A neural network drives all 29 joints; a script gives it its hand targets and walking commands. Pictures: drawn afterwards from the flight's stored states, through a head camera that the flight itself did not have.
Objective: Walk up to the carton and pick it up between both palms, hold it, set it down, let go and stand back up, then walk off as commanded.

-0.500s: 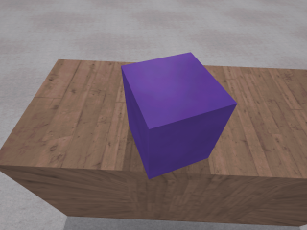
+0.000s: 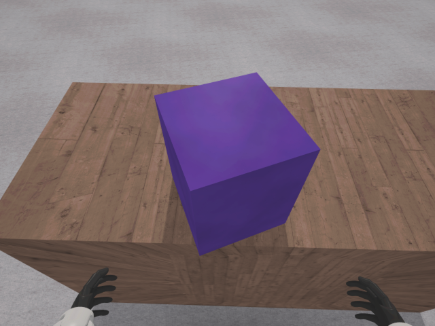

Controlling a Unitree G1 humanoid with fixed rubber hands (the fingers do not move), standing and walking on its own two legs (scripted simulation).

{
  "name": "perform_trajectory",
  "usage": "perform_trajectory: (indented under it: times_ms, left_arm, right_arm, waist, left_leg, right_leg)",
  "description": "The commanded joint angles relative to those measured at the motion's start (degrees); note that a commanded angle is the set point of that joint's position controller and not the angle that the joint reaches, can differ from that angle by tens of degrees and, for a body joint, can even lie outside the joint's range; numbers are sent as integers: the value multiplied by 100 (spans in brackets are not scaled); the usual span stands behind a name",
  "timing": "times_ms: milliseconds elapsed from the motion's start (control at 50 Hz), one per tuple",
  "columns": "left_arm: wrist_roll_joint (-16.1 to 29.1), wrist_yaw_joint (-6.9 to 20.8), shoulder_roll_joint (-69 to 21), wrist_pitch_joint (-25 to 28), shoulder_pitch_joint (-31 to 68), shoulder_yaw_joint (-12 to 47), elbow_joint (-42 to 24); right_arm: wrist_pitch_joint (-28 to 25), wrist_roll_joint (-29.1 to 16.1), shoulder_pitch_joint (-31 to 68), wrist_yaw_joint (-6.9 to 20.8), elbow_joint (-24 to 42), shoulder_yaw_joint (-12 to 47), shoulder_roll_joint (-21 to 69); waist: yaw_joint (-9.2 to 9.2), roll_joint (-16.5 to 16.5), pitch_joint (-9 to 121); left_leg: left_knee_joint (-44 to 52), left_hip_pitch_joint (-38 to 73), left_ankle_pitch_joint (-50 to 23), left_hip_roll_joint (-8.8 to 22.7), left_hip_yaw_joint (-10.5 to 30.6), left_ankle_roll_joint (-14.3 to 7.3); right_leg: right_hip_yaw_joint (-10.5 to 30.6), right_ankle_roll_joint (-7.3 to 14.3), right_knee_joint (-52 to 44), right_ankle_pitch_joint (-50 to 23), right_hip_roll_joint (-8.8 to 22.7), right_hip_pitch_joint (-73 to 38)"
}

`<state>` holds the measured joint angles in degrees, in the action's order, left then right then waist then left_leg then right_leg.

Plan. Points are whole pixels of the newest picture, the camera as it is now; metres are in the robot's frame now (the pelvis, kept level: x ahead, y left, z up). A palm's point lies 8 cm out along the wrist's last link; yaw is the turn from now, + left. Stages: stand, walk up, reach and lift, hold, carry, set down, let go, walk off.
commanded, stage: reach and lift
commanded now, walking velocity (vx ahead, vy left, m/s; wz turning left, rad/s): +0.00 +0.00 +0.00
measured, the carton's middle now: (227, 166) +0.40 +0.00 +0.05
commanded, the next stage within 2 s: none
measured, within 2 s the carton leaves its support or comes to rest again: neither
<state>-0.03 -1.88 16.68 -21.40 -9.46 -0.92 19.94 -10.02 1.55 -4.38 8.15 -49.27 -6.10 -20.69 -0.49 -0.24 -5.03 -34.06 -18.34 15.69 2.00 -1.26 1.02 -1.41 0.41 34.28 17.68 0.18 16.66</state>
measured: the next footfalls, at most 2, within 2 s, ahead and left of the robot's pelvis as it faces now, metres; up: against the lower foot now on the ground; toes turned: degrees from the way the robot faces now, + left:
none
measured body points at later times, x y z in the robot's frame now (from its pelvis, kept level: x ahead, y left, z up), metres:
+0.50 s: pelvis -0.03 -0.01 +0.00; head -0.04 -0.01 +0.45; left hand +0.16 +0.23 -0.03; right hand +0.16 -0.29 -0.04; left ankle +0.02 +0.13 -0.73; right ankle +0.00 -0.11 -0.73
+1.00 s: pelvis +0.00 -0.02 +0.01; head +0.02 -0.02 +0.46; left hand +0.20 +0.18 +0.00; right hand +0.21 -0.28 -0.01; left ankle +0.02 +0.13 -0.73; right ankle +0.00 -0.11 -0.73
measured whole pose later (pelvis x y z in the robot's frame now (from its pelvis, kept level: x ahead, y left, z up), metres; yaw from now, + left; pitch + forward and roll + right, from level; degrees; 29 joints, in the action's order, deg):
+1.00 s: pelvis +0.00 -0.02 +0.01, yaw -1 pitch +2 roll +1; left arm 0.0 -12.3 4.3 -8.1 -20.0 1.9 -0.7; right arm -10.8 -13.8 -11.9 14.4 -24.1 -2.8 -21.5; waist -0.9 -0.7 -0.4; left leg -25.1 -15.9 10.7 2.9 -1.1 2.2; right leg -1.4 2.3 28.2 14.0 -1.1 15.8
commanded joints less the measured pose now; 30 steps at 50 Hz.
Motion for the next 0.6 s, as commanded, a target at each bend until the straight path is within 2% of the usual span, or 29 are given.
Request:
perform_trajectory:
  times_ms: [0, 20, 40, 60, 80, 100, 120, 140, 160, 180, 220, 240, 260, 280, 300, 320, 340, 360, 380, 400, 420, 440, 460, 480, 500, 520, 540, 560, 580]
  left_arm:
    - [-246, -316, 170, 503, -472, -577, -851]
    - [-155, -301, 200, 612, -437, -580, -932]
    - [-292, -349, 198, 653, -458, -674, -855]
    - [-210, -369, 92, 744, -630, -541, -887]
    - [-225, -393, 266, 810, -524, -708, -915]
    - [-240, -453, 174, 828, -540, -674, -1026]
    - [-122, -469, 177, 885, -521, -655, -936]
    - [-164, -447, 80, 855, -557, -594, -681]
    - [-167, -486, 46, 880, -567, -577, -765]
    - [-47, -512, 133, 945, -284, -622, -803]
    - [-39, -546, 78, 1042, -168, -428, -1193]
    - [62, -567, -11, 1043, -97, -336, -1177]
    - [49, -565, -12, 1053, -192, -432, -1095]
    - [123, -580, -54, 1073, -159, -373, -1267]
    - [75, -602, -72, 1087, -144, -231, -1425]
    - [123, -649, -154, 1115, -203, -202, -1530]
    - [98, -617, -106, 1126, -248, -302, -1516]
    - [139, -628, -136, 1105, -198, -246, -1441]
    - [151, -685, -233, 1100, -159, -129, -1506]
    - [155, -727, -211, 1089, -124, -139, -1640]
    - [145, -718, -384, 1017, -314, -89, -1450]
    - [107, -729, -398, 1013, -121, -141, -1590]
    - [170, -749, -483, 1001, -148, -17, -1770]
    - [151, -779, -571, 1018, -313, -1, -1607]
    - [172, -822, -619, 1044, -342, 49, -1744]
    - [192, -839, -703, 1064, -242, 218, -1864]
    - [172, -876, -671, 1076, -209, 108, -1851]
    - [189, -915, -849, 1132, -309, 330, -2075]
    - [21, -942, -848, 1120, -286, 207, -1970]
  right_arm:
    - [-312, -635, -470, 123, 651, -22, -1057]
    - [-333, -607, -444, 89, 1004, -11, -1018]
    - [-320, -638, -486, 101, 970, -19, -1012]
    - [-340, -617, -585, 129, 1031, 21, -973]
    - [-336, -616, -603, 107, 1375, 71, -893]
    - [-306, -589, -606, 130, 1306, 27, -941]
    - [-215, -593, -648, 147, 1422, -11, -850]
    - [-142, -611, -699, 129, 1327, 51, -797]
    - [-99, -651, -761, 199, 1269, 72, -757]
    - [-57, -561, -532, 169, 1623, -2, -764]
    - [-48, -653, -596, 211, 1801, -114, -760]
    - [-43, -588, -421, 216, 2058, -155, -828]
    - [20, -608, -518, 221, 2005, -108, -835]
    - [58, -644, -601, 239, 2192, -166, -873]
    - [36, -682, -595, 244, 2264, -193, -802]
    - [48, -859, -614, 306, 2378, -117, -805]
    - [34, -911, -705, 285, 2716, -11, -795]
    - [153, -991, -634, 305, 2619, 33, -882]
    - [157, -947, -508, 320, 2766, 41, -847]
    - [177, -1030, -445, 347, 2763, -49, -960]
    - [279, -1107, -427, 396, 2686, -26, -1022]
    - [292, -1134, -429, 423, 2895, 55, -982]
    - [359, -1116, -470, 468, 2816, -97, -1147]
    - [347, -1194, -484, 482, 2765, 2, -1062]
    - [369, -1196, -478, 509, 2842, -78, -1175]
    - [353, -1153, -281, 553, 2915, -215, -1300]
    - [394, -1280, -353, 581, 2857, -116, -1350]
    - [329, -1265, -359, 625, 2933, -270, -1334]
    - [334, -1339, -303, 644, 2771, -178, -1292]
  waist:
    - [-216, -127, 1573]
    - [-229, -525, 1654]
    - [-287, -345, 1554]
    - [-289, -398, 1507]
    - [-365, -454, 1399]
    - [-315, -458, 1359]
    - [-344, -505, 1059]
    - [-237, -599, 957]
    - [-199, -483, 943]
    - [-320, -686, 939]
    - [-196, -439, 945]
    - [-203, -551, 934]
    - [-228, -673, 923]
    - [-224, -723, 981]
    - [-201, -558, 1070]
    - [-240, -649, 1126]
    - [-238, -892, 1121]
    - [-205, -1106, 1021]
    - [-290, -1008, 719]
    - [-322, -795, 844]
    - [-278, -802, 709]
    - [-229, -729, 582]
    - [-154, -786, 809]
    - [-226, -737, 627]
    - [-206, -675, 609]
    - [-186, -580, 547]
    - [-210, -544, 607]
    - [-122, -432, 678]
    - [-199, -269, 729]
  left_leg:
    - [857, 1925, -2642, -190, -3, 109]
    - [876, 1869, -2402, -240, -44, 18]
    - [968, 1814, -2287, -231, -86, 15]
    - [1027, 1824, -2094, -204, -74, 27]
    - [1198, 1485, -1647, -266, -186, -87]
    - [1274, 1533, -1487, -222, -149, -44]
    - [1397, 1471, -1171, -256, -206, -141]
    - [1505, 1348, -901, -253, -268, -153]
    - [1468, 1237, -724, -266, -204, -162]
    - [1558, 1114, -490, -311, -308, -208]
    - [1601, 1060, 22, -281, -307, -225]
    - [1644, 1063, 271, -290, -263, -237]
    - [1548, 1339, 50, -308, -298, -248]
    - [1463, 1469, 213, -316, -294, -221]
    - [1432, 1725, 297, -331, -251, -194]
    - [1250, 2203, 260, -361, -160, -159]
    - [1030, 2435, 163, -427, -113, -165]
    - [870, 2785, 35, -476, -62, -146]
    - [1149, 2394, 71, -399, -50, -181]
    - [1161, 2495, 100, -403, -78, -106]
    - [1211, 2511, 187, -390, -23, -138]
    - [1351, 2415, 374, -381, -88, -153]
    - [1264, 2537, 376, -351, -34, -116]
    - [1397, 2290, 383, -298, 3, -162]
    - [1498, 2014, 453, -220, 11, -119]
    - [1715, 1718, 798, -134, 34, -158]
    - [1680, 1682, 556, -199, -43, -162]
    - [1834, 1492, 712, -31, 72, -90]
    - [1902, 1407, 684, -64, 20, -114]
  right_leg:
    - [-198, 121, -1259, -2264, -241, -1068]
    - [-159, 55, -1229, -2280, -257, -1028]
    - [-156, 80, -1333, -1985, -231, -1047]
    - [-126, 103, -1391, -1857, -212, -1026]
    - [-80, 5, -1434, -1538, -163, -1154]
    - [-128, 37, -1489, -1352, -204, -1100]
    - [-77, 23, -1543, -1102, -133, -944]
    - [-52, 21, -1607, -935, -144, -950]
    - [60, 58, -1562, -811, -90, -923]
    - [16, 26, -1548, -590, -117, -785]
    - [64, 59, -1625, -38, -20, -658]
    - [31, 69, -1611, 225, -82, -526]
    - [34, 112, -1731, 227, 35, -406]
    - [102, 176, -1773, 524, 117, -127]
    - [78, 230, -1813, 583, 157, 162]
    - [132, 329, -1912, 768, 304, 638]
    - [261, 419, -2082, 1165, 474, 955]
    - [395, 482, -2232, 1403, 595, 1369]
    - [220, 377, -2127, 1081, 366, 1169]
    - [199, 406, -2144, 1098, 411, 1195]
    - [203, 474, -2205, 1194, 421, 1236]
    - [133, 393, -2142, 1093, 330, 1079]
    - [132, 473, -2141, 1166, 326, 1190]
    - [86, 391, -2072, 948, 239, 981]
    - [112, 343, -2036, 905, 227, 785]
    - [13, 327, -1930, 810, 29, 500]
    - [72, 374, -1916, 733, 76, 393]
    - [-23, 313, -1765, 502, -112, 301]
    - [61, 326, -1861, 323, -68, -68]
